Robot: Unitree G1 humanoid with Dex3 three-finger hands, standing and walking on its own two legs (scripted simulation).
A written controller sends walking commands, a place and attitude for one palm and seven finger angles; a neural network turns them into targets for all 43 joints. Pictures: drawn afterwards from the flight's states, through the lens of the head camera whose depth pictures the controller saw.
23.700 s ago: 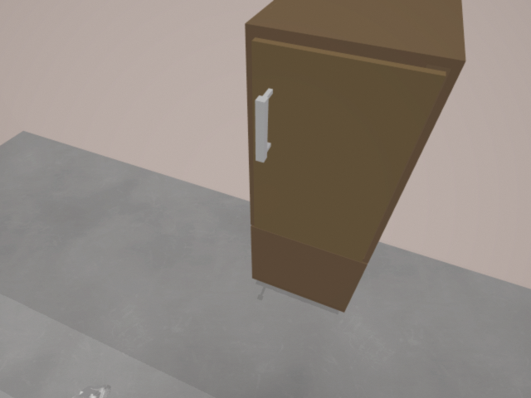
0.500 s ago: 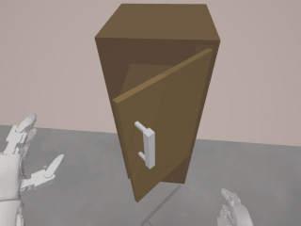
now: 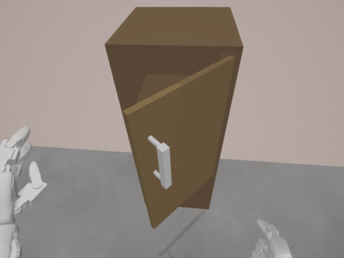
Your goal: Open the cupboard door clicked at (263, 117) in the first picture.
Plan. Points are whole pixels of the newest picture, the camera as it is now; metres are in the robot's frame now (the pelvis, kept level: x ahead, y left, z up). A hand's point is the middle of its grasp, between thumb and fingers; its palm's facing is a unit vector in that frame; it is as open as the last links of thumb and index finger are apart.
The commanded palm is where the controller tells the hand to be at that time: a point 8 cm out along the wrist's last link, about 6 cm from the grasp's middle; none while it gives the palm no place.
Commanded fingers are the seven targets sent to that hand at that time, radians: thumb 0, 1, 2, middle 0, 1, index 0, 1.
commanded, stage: step back with the hand held close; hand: left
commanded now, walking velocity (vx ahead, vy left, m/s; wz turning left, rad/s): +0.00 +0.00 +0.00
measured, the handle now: (159, 163) +0.33 +0.08 +0.05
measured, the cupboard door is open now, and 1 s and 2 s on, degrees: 48 48 48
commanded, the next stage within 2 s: stop stepping back and stand still in 1.24 s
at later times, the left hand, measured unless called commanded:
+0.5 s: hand (39, 197) +0.17 +0.26 +0.14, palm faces +0.33 -0.79 -0.51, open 7.5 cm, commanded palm +0.11 +0.31 +0.17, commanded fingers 0.00 0.90 0.90 -0.20 -0.30 -0.20 -0.30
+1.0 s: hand out of the picture +0.07 +0.29 +0.15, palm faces +0.44 -0.79 -0.42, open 7.5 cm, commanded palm +0.01 +0.34 +0.17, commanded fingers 0.00 0.90 0.90 -0.20 -0.30 -0.20 -0.30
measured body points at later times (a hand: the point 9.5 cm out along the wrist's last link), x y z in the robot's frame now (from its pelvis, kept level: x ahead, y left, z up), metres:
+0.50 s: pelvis -0.04 +0.01 +0.00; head -0.01 +0.01 +0.44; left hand +0.14 +0.30 +0.17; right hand +0.14 -0.24 -0.09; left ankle -0.01 +0.11 -0.74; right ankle +0.00 -0.11 -0.74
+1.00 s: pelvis -0.12 +0.03 -0.03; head -0.10 +0.06 +0.42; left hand +0.05 +0.33 +0.17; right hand +0.05 -0.21 -0.10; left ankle -0.03 +0.11 -0.75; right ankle -0.02 -0.11 -0.74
